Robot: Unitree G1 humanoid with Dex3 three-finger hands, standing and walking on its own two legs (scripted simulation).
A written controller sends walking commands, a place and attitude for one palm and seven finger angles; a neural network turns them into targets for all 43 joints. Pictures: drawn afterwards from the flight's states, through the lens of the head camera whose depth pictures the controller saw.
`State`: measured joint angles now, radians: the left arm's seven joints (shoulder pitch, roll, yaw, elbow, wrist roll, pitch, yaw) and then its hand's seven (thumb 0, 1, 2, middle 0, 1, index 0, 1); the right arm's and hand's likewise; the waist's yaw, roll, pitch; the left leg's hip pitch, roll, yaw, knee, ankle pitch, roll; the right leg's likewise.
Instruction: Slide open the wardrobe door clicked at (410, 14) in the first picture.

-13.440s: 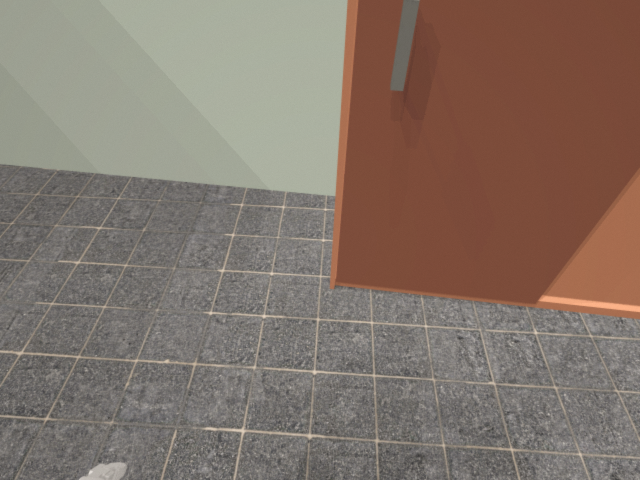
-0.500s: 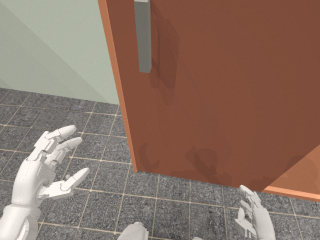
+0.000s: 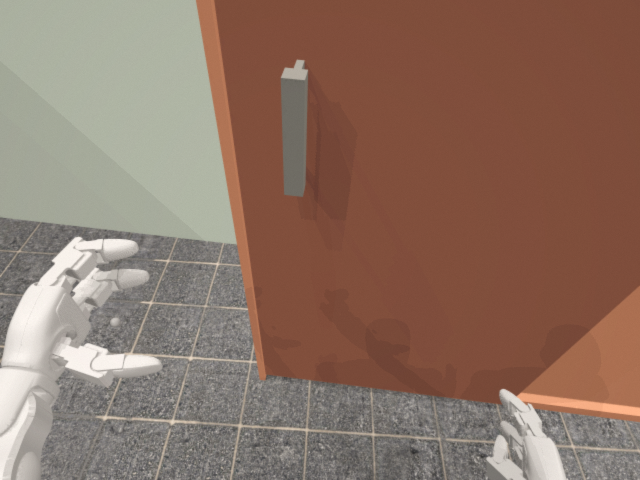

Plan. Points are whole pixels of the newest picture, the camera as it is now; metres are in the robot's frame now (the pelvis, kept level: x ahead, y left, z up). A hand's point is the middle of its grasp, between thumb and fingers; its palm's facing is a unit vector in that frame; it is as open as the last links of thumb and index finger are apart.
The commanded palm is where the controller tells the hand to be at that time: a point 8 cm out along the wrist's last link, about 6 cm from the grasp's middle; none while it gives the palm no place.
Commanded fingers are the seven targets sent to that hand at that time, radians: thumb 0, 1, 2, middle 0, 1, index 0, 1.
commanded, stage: raise the hand with hooked fingers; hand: left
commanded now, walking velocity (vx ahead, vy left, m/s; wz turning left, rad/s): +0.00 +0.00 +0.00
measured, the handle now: (297, 130) +0.51 +0.10 +0.19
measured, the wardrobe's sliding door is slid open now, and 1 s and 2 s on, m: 0.00 0.00 0.00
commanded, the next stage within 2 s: move the hooked fingers beside the handle in 0.96 s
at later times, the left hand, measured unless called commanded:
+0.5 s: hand (47, 235) +0.26 +0.29 +0.21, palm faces +0.12 -0.99 -0.07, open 14.0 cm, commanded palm +0.22 +0.32 +0.21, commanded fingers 0.00 -0.50 0.30 -0.30 -1.20 -0.30 -1.20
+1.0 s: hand (98, 240) +0.27 +0.25 +0.20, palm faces +0.11 -0.99 -0.07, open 14.0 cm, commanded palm +0.23 +0.29 +0.21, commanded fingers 0.00 -0.50 0.30 -0.30 -1.20 -0.30 -1.20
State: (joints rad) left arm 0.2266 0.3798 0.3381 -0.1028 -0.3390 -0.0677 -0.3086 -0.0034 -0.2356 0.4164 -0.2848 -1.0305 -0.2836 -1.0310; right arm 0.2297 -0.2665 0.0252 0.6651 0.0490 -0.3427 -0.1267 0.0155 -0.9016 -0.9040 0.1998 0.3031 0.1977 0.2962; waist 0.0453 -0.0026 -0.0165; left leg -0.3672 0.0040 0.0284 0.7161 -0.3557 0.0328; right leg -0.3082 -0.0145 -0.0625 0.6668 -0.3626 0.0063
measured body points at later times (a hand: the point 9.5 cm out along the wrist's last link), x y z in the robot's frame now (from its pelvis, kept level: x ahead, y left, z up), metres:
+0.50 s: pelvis -0.01 +0.00 +0.02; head -0.04 +0.00 +0.47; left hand +0.25 +0.34 +0.22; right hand +0.19 -0.21 -0.04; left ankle +0.01 +0.09 -0.72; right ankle -0.01 -0.13 -0.72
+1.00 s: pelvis -0.01 -0.03 +0.02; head -0.04 -0.05 +0.47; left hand +0.25 +0.30 +0.21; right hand +0.19 -0.26 -0.05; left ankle +0.01 +0.09 -0.72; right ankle -0.01 -0.13 -0.72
